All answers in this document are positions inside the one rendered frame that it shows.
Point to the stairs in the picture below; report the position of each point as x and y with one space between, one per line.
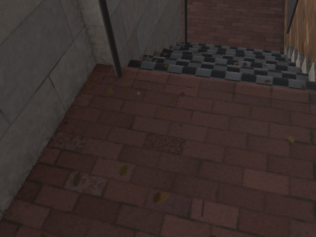
232 63

